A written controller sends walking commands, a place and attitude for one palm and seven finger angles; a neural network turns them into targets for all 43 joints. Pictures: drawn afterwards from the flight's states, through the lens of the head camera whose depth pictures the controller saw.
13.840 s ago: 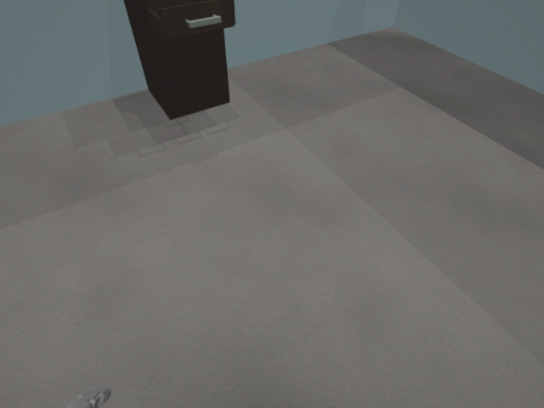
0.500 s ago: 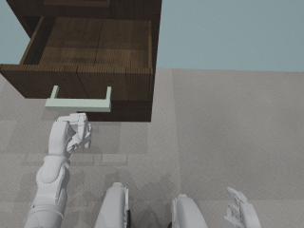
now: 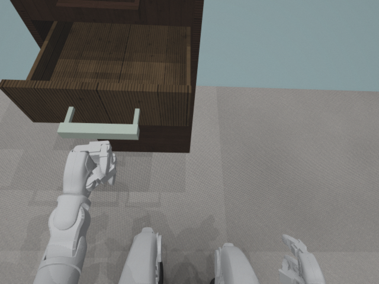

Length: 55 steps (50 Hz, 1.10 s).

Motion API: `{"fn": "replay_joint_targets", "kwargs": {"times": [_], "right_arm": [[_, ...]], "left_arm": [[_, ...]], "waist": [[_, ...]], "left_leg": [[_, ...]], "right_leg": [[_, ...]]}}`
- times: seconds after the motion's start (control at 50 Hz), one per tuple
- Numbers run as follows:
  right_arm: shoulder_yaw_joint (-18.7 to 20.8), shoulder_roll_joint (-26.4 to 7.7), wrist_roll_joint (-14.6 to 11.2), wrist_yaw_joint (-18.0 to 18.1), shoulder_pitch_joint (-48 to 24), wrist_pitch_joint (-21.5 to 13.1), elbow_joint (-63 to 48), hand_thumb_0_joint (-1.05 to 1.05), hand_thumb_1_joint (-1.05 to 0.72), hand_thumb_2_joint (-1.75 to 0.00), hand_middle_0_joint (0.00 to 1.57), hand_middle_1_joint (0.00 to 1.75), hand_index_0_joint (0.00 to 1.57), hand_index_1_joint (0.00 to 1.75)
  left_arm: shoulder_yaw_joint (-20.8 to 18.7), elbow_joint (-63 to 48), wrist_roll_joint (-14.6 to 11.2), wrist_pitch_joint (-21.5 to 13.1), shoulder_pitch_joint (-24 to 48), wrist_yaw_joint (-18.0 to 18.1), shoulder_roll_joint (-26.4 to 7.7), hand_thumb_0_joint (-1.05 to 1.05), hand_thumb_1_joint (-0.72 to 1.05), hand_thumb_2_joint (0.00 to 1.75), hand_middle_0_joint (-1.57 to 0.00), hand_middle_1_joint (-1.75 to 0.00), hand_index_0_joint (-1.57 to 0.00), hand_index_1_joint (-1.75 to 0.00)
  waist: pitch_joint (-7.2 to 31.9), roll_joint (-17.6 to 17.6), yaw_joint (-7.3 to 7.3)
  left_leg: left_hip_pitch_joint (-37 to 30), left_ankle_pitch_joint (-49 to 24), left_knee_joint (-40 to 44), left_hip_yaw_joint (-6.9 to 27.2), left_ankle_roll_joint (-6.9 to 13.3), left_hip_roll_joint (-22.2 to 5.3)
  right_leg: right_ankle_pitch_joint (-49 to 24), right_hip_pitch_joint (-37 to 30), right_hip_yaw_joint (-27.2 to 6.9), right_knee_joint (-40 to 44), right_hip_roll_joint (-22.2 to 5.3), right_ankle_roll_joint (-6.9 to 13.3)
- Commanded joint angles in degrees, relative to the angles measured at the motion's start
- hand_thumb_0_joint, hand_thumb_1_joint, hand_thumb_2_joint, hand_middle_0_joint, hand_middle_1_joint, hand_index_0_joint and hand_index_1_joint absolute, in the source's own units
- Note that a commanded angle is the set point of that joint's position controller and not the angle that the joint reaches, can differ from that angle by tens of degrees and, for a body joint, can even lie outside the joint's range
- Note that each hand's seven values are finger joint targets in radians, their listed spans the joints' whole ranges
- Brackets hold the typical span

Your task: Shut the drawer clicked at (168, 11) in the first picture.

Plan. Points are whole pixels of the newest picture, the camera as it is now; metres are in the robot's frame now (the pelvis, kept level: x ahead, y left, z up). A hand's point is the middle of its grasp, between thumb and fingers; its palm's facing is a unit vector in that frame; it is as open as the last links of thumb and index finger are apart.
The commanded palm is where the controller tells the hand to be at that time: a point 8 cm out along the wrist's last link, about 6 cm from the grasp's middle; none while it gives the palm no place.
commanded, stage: push the drawer shut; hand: left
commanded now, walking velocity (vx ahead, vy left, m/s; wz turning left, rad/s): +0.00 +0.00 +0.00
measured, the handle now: (102, 122) +0.44 +0.22 +0.02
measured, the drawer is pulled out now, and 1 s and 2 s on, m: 0.21 0.14 0.02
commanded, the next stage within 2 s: none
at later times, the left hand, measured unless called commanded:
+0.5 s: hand (115, 145) +0.39 +0.18 +0.02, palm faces -0.01 -1.00 -0.06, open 2.8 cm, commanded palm +0.38 +0.22 +0.02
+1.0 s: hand (118, 125) +0.44 +0.18 +0.02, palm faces +0.01 -1.00 -0.05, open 3.0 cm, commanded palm +0.44 +0.21 +0.02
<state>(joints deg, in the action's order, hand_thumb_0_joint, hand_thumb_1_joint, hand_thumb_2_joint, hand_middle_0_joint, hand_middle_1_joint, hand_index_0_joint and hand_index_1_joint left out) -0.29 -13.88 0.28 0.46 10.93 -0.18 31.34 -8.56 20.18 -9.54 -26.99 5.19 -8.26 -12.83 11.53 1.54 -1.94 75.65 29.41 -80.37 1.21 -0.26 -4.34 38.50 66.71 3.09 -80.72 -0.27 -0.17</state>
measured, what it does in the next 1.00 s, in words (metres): stands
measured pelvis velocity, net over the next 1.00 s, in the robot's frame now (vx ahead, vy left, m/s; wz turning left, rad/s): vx -0.02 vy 0.00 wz -0.01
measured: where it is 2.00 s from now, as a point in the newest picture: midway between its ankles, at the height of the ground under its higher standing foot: outside the picture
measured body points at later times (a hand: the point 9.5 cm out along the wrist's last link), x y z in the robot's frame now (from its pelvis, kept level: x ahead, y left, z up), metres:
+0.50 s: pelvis +0.00 -0.01 -0.01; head +0.12 +0.00 +0.42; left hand +0.38 +0.23 +0.02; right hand +0.12 -0.27 -0.13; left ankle +0.07 +0.12 -0.59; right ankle +0.00 -0.13 -0.59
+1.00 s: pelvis -0.02 +0.00 -0.02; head +0.12 +0.03 +0.41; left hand +0.43 +0.23 +0.03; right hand +0.07 -0.26 -0.13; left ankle +0.07 +0.12 -0.59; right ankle +0.00 -0.13 -0.59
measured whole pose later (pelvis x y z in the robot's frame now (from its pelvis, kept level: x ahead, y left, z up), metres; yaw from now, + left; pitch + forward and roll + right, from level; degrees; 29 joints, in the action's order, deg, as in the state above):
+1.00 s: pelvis -0.02 +0.00 -0.02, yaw -1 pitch +26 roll -4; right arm -1.3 -14.6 1.3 1.2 14.5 0.0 37.0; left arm -15.9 51.9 -6.2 -29.1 37.4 -9.7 -19.8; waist 10.2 2.1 -5.6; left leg 81.9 27.7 -82.9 2.2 0.1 -4.4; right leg 36.9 72.6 3.7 -83.1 0.1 -0.3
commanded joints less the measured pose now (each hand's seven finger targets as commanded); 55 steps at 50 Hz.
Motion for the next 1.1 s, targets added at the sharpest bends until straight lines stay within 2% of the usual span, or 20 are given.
{"fn": "replay_joint_targets", "kwargs": {"times": [0.0, 0.04, 0.08, 0.2, 0.24, 0.26, 0.34, 0.4, 0.44, 0.56, 0.6, 0.66, 0.7, 0.78, 0.84, 0.9, 0.92, 0.96, 1.0, 1.08], "right_arm": [[3.79, -8.67, -0.31, 0.98, 1.41, -2.04, -6.31, 0.00, -0.90, -0.90, 0.20, 0.30, 0.20, 0.30], [3.65, -8.86, -0.36, 1.23, 2.01, -2.00, -5.72, 0.00, -0.90, -0.90, 0.20, 0.30, 0.20, 0.30], [3.61, -8.74, -0.35, 1.41, 1.82, -1.95, -5.51, 0.00, -0.90, -0.90, 0.20, 0.30, 0.20, 0.30], [3.49, -8.92, -0.32, 2.01, 2.68, -2.31, -4.02, 0.00, -0.90, -0.90, 0.20, 0.30, 0.20, 0.30], [3.41, -9.00, -0.32, 2.03, 3.43, -2.39, -3.87, 0.00, -0.90, -0.90, 0.20, 0.30, 0.20, 0.30], [3.39, -8.93, -0.32, 1.95, 3.30, -2.26, -3.84, 0.00, -0.90, -0.90, 0.20, 0.30, 0.20, 0.30], [3.39, -9.08, -0.52, 2.24, 4.47, -2.25, -2.76, 0.00, -0.90, -0.90, 0.20, 0.30, 0.20, 0.30], [3.28, -9.08, -0.46, 2.36, 4.99, -2.31, -1.75, 0.00, -0.90, -0.90, 0.20, 0.30, 0.20, 0.30], [3.33, -9.33, -0.38, 2.59, 5.58, -2.49, -1.25, 0.00, -0.90, -0.90, 0.20, 0.30, 0.20, 0.30], [3.43, -9.56, -0.29, 2.40, 6.66, -2.36, -0.48, 0.00, -0.90, -0.90, 0.20, 0.30, 0.20, 0.30], [3.47, -9.64, -0.22, 2.28, 6.92, -2.20, -0.17, 0.00, -0.90, -0.90, 0.20, 0.30, 0.20, 0.30], [3.38, -9.70, -0.15, 1.95, 7.47, -2.20, -0.16, 0.00, -0.90, -0.90, 0.20, 0.30, 0.20, 0.30], [3.37, -9.86, -0.01, 1.96, 7.79, -1.98, 0.35, 0.00, -0.90, -0.90, 0.20, 0.30, 0.20, 0.30], [3.03, -10.16, 0.29, 2.03, 8.33, -1.92, 1.08, 0.00, -0.90, -0.90, 0.20, 0.30, 0.20, 0.30], [3.06, -10.33, 0.57, 1.81, 8.98, -1.86, 1.27, 0.00, -0.90, -0.90, 0.20, 0.30, 0.20, 0.30], [3.01, -10.62, 0.85, 1.84, 9.39, -1.51, 1.88, 0.00, -0.90, -0.90, 0.20, 0.30, 0.20, 0.30], [2.95, -10.85, 1.00, 1.87, 9.62, -1.38, 1.99, 0.00, -0.90, -0.90, 0.20, 0.30, 0.20, 0.30], [2.92, -10.92, 1.12, 1.70, 9.97, -1.14, 2.16, 0.00, -0.90, -0.90, 0.20, 0.30, 0.20, 0.30], [2.80, -11.05, 1.29, 1.62, 10.30, -0.87, 2.41, 0.00, -0.90, -0.90, 0.20, 0.30, 0.20, 0.30], [2.48, -11.42, 1.40, 1.58, 11.16, -0.39, 2.57, 0.00, -0.90, -0.90, 0.20, 0.30, 0.20, 0.30]], "left_arm": [[-2.13, -12.23, -0.74, -3.56, 11.25, -1.02, -6.92, 0.00, 0.90, 0.90, -1.40, -1.60, -1.40, -1.60], [-2.88, -10.73, -0.65, -3.07, 14.23, -1.05, -8.13, 0.00, 0.90, 0.90, -1.40, -1.60, -1.40, -1.60], [-4.17, -9.54, -0.82, -2.85, 15.66, -0.97, -8.78, 0.00, 0.90, 0.90, -1.40, -1.60, -1.40, -1.60], [-5.90, -4.49, -1.01, -2.76, 22.48, -1.21, -10.46, 0.00, 0.90, 0.90, -1.40, -1.60, -1.40, -1.60], [-7.10, -3.13, -0.92, -2.67, 23.45, -1.70, -12.06, 0.00, 0.90, 0.90, -1.40, -1.60, -1.40, -1.60], [-6.45, -2.15, -0.73, -2.42, 23.94, -1.94, -11.32, 0.00, 0.90, 0.90, -1.40, -1.60, -1.40, -1.60], [-7.81, 0.67, -0.84, -1.94, 29.51, -2.55, -13.26, 0.00, 0.90, 0.90, -1.40, -1.60, -1.40, -1.60], [-7.40, 2.49, -0.99, -2.11, 34.15, -2.73, -12.72, 0.00, 0.90, 0.90, -1.40, -1.60, -1.40, -1.60], [-9.10, 3.85, -1.08, -2.37, 35.86, -2.91, -14.73, 0.00, 0.90, 0.90, -1.40, -1.60, -1.40, -1.60], [-9.12, 5.65, -0.70, -2.87, 39.45, -3.23, -15.14, 0.00, 0.90, 0.90, -1.40, -1.60, -1.40, -1.60], [-9.21, 6.83, -0.75, -2.84, 40.86, -2.90, -15.04, 0.00, 0.90, 0.90, -1.40, -1.60, -1.40, -1.60], [-8.68, 7.37, -0.41, -3.21, 42.58, -2.64, -14.72, 0.00, 0.90, 0.90, -1.40, -1.60, -1.40, -1.60], [-8.39, 8.87, -0.02, -3.40, 45.61, -2.15, -14.72, 0.00, 0.90, 0.90, -1.40, -1.60, -1.40, -1.60], [-10.41, 13.55, 0.79, -4.42, 50.54, -1.69, -17.69, 0.00, 0.90, 0.90, -1.40, -1.60, -1.40, -1.60], [-8.77, 15.12, 1.74, -5.20, 54.58, -1.42, -16.38, 0.00, 0.90, 0.90, -1.40, -1.60, -1.40, -1.60], [-8.54, 17.86, 2.21, -5.46, 59.23, -0.74, -16.35, 0.00, 0.90, 0.90, -1.40, -1.60, -1.40, -1.60], [-9.91, 18.90, 2.72, -5.57, 59.34, -0.52, -18.38, 0.00, 0.90, 0.90, -1.40, -1.60, -1.40, -1.60], [-8.62, 20.13, 3.33, -5.73, 62.57, -0.48, -17.50, 0.00, 0.90, 0.90, -1.40, -1.60, -1.40, -1.60], [-8.85, 22.18, 3.63, -5.50, 64.53, -0.20, -17.99, 0.00, 0.90, 0.90, -1.40, -1.60, -1.40, -1.60], [-11.56, 25.74, 4.09, -5.02, 67.33, -0.31, -22.10, 0.00, 0.90, 0.90, -1.40, -1.60, -1.40, -1.60]], "waist": [[21.34, 2.80, -1.32], [19.91, 1.99, -2.13], [20.28, 1.87, -1.76], [21.65, 0.11, -2.58], [22.78, 1.43, -2.02], [23.21, 1.91, -2.13], [22.43, 1.43, -3.23], [22.49, 1.05, -4.02], [22.98, 1.18, -4.04], [26.22, 4.04, -3.59], [25.46, 3.24, -3.97], [26.09, 5.07, -3.97], [24.64, 3.55, -5.03], [22.84, 3.09, -5.49], [23.21, 6.60, -6.07], [23.97, 5.48, -7.28], [24.76, 6.39, -6.54], [25.45, 8.22, -7.33], [25.18, 7.24, -7.88], [26.48, 5.48, -8.28]], "left_leg": [[-27.02, -11.48, 9.15, 1.27, 1.50, 2.43], [-25.70, -10.60, 8.61, 1.43, 1.70, 2.41], [-24.65, -10.04, 8.40, 1.08, 1.66, 2.53], [-22.48, -9.69, 6.89, 0.41, 1.98, 2.59], [-22.59, -10.82, 6.68, 0.38, 1.98, 2.55], [-23.17, -11.20, 6.78, 0.18, 1.92, 2.58], [-21.63, -10.77, 5.93, 0.22, 2.17, 2.46], [-21.45, -9.98, 5.91, 0.33, 2.16, 2.48], [-21.15, -9.99, 5.42, 0.49, 2.31, 2.42], [-25.37, -12.25, 6.43, 1.28, 1.79, 2.20], [-25.60, -11.44, 6.78, 1.54, 1.78, 2.15], [-27.20, -11.71, 7.47, 2.10, 1.60, 2.13], [-26.61, -9.85, 7.57, 2.43, 1.67, 2.04], [-23.78, -6.06, 7.32, 2.49, 1.78, 2.22], [-26.57, -5.72, 7.87, 3.52, 1.48, 2.27], [-26.48, -3.95, 7.53, 3.92, 1.66, 2.14], [-26.45, -4.25, 7.53, 3.97, 1.52, 2.12], [-28.10, -3.36, 7.78, 4.67, 1.43, 2.03], [-26.86, -2.38, 7.56, 4.68, 1.66, 2.10], [-23.77, -2.42, 6.19, 4.04, 2.19, 2.13]], "right_leg": [[-16.15, -2.32, -0.10, 12.90, 2.12, 1.81], [-15.64, -1.80, -0.16, 12.89, 2.32, 1.79], [-15.33, -2.50, -0.51, 13.17, 2.23, 1.70], [-15.49, -3.68, -1.59, 13.61, 2.25, 1.36], [-16.38, -4.23, -1.73, 12.99, 2.45, 1.56], [-17.02, -3.87, -1.76, 13.12, 2.28, 1.48], [-16.92, -3.63, -2.18, 13.18, 2.50, 1.35], [-16.06, -3.13, -2.15, 13.57, 2.30, 1.15], [-15.79, -2.89, -2.21, 13.24, 2.51, 1.25], [-16.65, -1.24, -1.14, 12.52, 2.57, 1.60], [-15.88, -0.75, -1.00, 12.97, 2.56, 1.48], [-15.50, 0.50, -0.47, 12.52, 2.69, 1.72], [-14.20, 1.79, -0.28, 12.69, 2.68, 1.52], [-11.34, 2.95, -0.45, 12.44, 2.81, 1.53], [-11.03, 6.21, 0.33, 11.50, 2.83, 2.01], [-10.21, 7.34, 0.29, 11.53, 2.72, 1.68], [-10.14, 7.05, 0.24, 11.24, 2.75, 1.89], [-9.88, 9.39, 0.52, 10.67, 2.66, 1.95], [-9.41, 9.07, 0.45, 10.87, 2.70, 1.84], [-8.97, 7.65, -0.07, 10.79, 2.96, 1.68]]}}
